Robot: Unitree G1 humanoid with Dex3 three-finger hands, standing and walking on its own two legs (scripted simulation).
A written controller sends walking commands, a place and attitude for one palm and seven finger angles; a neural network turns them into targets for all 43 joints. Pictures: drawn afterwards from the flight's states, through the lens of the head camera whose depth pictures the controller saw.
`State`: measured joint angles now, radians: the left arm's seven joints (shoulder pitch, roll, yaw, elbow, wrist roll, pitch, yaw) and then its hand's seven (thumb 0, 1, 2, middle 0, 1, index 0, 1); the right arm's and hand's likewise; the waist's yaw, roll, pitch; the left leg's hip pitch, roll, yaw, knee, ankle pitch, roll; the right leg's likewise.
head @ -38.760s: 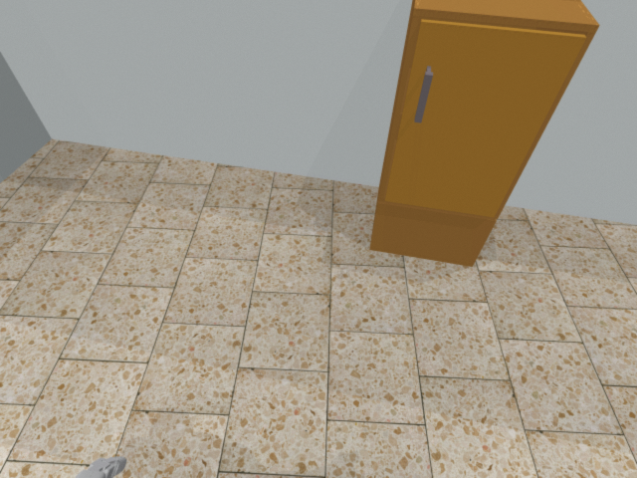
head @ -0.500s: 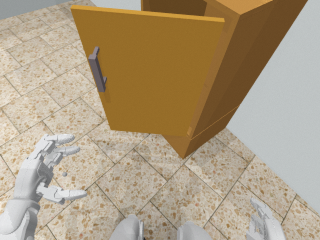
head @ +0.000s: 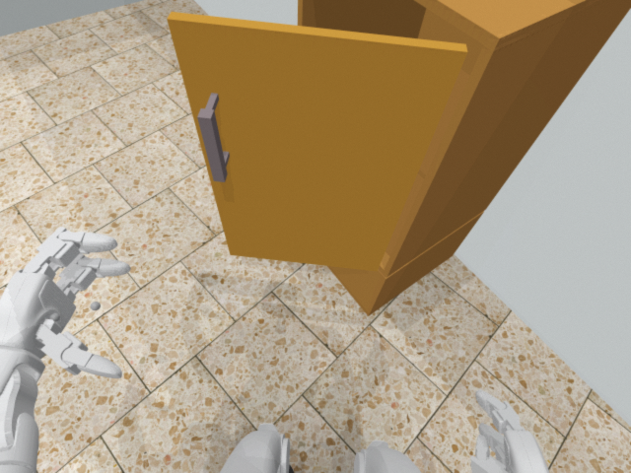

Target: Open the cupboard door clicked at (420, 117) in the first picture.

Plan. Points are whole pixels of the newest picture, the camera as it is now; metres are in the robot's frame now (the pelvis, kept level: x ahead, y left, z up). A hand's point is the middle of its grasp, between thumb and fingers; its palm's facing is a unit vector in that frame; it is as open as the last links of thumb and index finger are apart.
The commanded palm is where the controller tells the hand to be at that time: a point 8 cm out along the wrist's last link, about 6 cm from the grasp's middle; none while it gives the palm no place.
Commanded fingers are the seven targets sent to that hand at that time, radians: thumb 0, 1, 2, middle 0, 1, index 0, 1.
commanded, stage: raise the hand with hooked fingers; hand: left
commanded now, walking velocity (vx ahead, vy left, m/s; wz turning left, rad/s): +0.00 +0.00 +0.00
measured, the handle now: (216, 139) +0.58 +0.20 +0.03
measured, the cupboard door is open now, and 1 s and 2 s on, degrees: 49 49 49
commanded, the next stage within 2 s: move the hooked fingers beside the handle in 0.48 s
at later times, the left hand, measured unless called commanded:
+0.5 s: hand (108, 305) +0.29 +0.26 +0.04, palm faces -0.02 -1.00 -0.05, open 14.0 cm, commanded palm +0.26 +0.31 +0.05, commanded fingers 0.00 -0.50 0.30 -0.30 -1.20 -0.30 -1.20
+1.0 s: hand (129, 256) +0.35 +0.26 +0.04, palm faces -0.04 -1.00 -0.02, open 14.0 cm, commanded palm +0.33 +0.31 +0.04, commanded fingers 0.00 -0.50 0.30 -0.30 -1.20 -0.30 -1.20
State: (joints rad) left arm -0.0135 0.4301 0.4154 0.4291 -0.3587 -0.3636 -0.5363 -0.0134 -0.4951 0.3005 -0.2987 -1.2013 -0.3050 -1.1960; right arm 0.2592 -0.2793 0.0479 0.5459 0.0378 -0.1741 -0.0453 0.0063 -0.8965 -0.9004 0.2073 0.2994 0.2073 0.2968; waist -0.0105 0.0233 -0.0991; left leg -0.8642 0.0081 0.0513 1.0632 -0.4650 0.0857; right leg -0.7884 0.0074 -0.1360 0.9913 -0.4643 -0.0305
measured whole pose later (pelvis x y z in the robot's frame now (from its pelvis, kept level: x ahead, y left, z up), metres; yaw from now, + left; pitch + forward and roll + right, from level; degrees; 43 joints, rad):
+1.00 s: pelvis +0.00 -0.02 -0.01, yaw -1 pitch +18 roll -3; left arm -0.29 0.50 0.46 0.69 -0.33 -0.36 -0.58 -0.01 -0.50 0.30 -0.30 -1.20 -0.31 -1.20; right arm 0.27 -0.30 0.05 0.57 0.04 -0.14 -0.06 0.01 -0.90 -0.90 0.21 0.30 0.21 0.30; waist -0.04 0.01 -0.11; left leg -0.94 0.03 0.05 1.11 -0.48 0.06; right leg -0.87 0.03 -0.14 1.04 -0.48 -0.06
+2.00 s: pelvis +0.00 +0.00 -0.03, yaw -3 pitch +25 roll -5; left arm -0.86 0.71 0.51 1.19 -0.14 -0.41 -0.49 -0.01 -0.50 0.30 -0.30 -1.20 -0.30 -1.20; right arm 0.37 -0.30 0.07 0.62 0.01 0.05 -0.03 0.00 -0.90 -0.90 0.21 0.30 0.21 0.30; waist -0.17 0.03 -0.10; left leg -1.12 0.05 0.05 1.18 -0.50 0.09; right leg -1.05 0.04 -0.13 1.08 -0.47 -0.03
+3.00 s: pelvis +0.01 +0.00 -0.03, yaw -4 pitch +27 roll -7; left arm -0.90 0.74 0.51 1.20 -0.12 -0.39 -0.48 -0.01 -0.50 0.30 -0.30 -1.20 -0.30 -1.20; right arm 0.36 -0.30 0.07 0.60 0.00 0.08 -0.01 0.00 -0.90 -0.90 0.21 0.30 0.21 0.30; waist -0.19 0.03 -0.10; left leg -1.16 0.05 0.04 1.19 -0.51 0.09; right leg -1.07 0.05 -0.14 1.07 -0.48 -0.03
